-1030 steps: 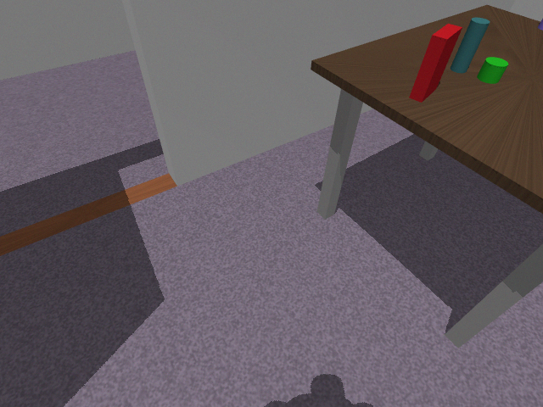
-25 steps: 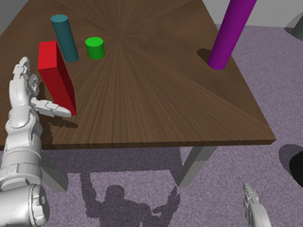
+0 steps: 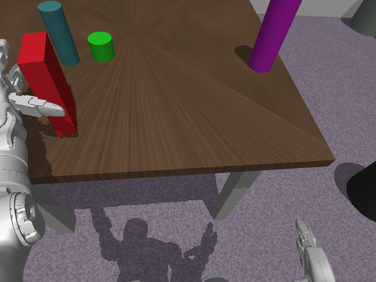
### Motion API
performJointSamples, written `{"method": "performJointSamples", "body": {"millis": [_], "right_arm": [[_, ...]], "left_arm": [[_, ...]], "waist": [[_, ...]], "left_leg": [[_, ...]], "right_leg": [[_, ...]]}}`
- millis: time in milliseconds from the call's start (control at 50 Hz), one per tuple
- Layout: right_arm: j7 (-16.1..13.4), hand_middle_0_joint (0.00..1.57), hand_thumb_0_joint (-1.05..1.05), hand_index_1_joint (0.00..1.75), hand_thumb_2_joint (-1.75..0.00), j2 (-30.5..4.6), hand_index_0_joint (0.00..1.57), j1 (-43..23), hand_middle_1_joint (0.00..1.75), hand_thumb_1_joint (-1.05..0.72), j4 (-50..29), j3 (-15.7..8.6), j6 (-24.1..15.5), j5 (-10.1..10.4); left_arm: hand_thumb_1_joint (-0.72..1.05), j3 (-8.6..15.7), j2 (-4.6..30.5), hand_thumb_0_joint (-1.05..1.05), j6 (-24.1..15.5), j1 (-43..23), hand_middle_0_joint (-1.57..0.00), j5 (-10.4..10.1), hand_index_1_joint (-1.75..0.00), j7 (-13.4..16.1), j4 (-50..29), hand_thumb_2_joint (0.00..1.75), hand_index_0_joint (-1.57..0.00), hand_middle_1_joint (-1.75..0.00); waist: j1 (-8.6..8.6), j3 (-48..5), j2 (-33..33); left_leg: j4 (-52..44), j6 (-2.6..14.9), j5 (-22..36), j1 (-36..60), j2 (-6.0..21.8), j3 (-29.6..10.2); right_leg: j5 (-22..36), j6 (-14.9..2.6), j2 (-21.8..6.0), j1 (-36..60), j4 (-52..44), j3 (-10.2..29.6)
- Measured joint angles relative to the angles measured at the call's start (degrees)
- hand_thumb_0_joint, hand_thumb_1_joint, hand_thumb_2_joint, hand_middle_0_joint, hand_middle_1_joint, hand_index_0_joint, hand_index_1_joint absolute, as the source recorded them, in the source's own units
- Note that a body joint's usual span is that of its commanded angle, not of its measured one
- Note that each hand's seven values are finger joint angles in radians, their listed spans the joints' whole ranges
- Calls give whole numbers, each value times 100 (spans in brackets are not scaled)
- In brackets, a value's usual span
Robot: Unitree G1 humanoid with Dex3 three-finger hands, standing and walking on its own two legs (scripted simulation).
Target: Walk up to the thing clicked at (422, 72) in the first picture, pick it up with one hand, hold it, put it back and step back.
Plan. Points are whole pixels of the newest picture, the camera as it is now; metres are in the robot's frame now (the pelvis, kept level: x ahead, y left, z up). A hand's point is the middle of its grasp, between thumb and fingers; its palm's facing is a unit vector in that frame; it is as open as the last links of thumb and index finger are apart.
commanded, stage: close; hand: left
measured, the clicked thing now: (52, 87) +0.51 +0.24 +0.12
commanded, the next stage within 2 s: settle in 1.24 s
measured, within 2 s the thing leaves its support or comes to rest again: leaves its support in 1.62 s
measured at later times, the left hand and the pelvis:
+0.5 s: hand (33, 81) +0.52 +0.27 +0.13, palm faces +0.25 -0.97 +0.00, open 16.8 cm; pelvis +0.00 +0.01 -0.01, yaw -1 degrees
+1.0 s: hand (42, 98) +0.49 +0.26 +0.10, palm faces +0.28 -0.96 +0.00, open 14.9 cm; pelvis +0.01 +0.01 +0.00, yaw +0 degrees
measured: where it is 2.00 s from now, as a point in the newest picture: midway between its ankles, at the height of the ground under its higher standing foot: outside the picture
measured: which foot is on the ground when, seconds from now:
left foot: down 0.00-1.00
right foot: down 0.00-1.00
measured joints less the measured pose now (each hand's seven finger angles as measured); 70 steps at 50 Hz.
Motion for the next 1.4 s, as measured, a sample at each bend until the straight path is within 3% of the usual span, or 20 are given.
{"method": "performJointSamples", "body": {"millis": [260, 380, 480, 720, 860, 1020, 1300, 1400], "right_arm": [[-10, 5, -1, 5, -5, -62, 6, -81, 5, 55, -87, 7, 29, -33], [27, 5, -1, 5, -5, -55, 6, -26, 5, 55, -194, 37, 68, -37], [34, 5, -1, 5, -5, -30, 6, 34, 5, 55, -229, 56, 88, -24], [63, 6, -1, 4, -4, -40, 6, 66, 5, 56, -173, -79, 89, 15], [52, 6, -1, 4, -3, -17, 6, 30, 5, 56, -76, -120, 133, 14], [18, 6, -1, 5, -4, 38, 6, -43, 5, 55, 42, -107, 157, 10], [-53, 5, -1, 5, -5, 51, 6, -100, 5, 55, 201, -31, 98, 35], [-74, 5, -1, 5, -5, 51, 6, -47, 5, 55, 215, -39, 66, 61]], "left_arm": [[-61, 99, 519, 3, -46, -663, -19, 147, -10, -109, 633, 6, -21, -10], [-61, 76, 614, 3, -44, -621, -20, 181, -12, -190, 658, 8, -22, -12], [-61, -2, 446, 3, -45, -369, -24, 89, -16, -282, 393, 11, -25, -16], [-61, -243, -96, 1, 48, 188, -33, 0, -27, -62, -238, 19, -35, -27], [-59, -233, -325, -1, 53, 499, -39, -8, -33, 25, -492, 25, -41, -33], [-52, -30, -259, -1, -46, 633, -44, -12, -40, 24, -505, 32, -46, -40], [-40, -185, -254, -1, -113, 624, -59, -78, -58, -114, -334, 49, -62, -58], [-44, -185, -310, -1, -90, 730, -58, -112, -63, -49, -446, 54, -62, -63]], "waist": [[-183, -39, -2], [-219, -88, 30], [-152, -129, 47], [12, -178, 49], [34, -128, 40], [-11, -55, 27], [70, -61, 63], [81, -64, 51]], "left_leg": [[228, 22, -40, -424, 18, -8], [279, 37, -73, -533, 37, 1], [298, 51, -116, -523, 39, 2], [284, 76, -185, -332, 8, -7], [232, 67, -181, -181, 11, -2], [199, 52, -157, -109, 20, 12], [94, 17, -103, -16, 24, 23], [33, 9, -98, 62, 21, 21]], "right_leg": [[0, 21, 22, -395, 158, -1], [7, 38, 41, -482, 148, 10], [-14, 52, 43, -453, 126, 10], [-84, 79, 11, -243, 94, -3], [-87, 72, 12, -100, 56, 0], [-80, 57, 21, -58, 69, 15], [-53, 23, 23, 2, 24, 24], [-67, 14, 18, 68, -5, 20]]}}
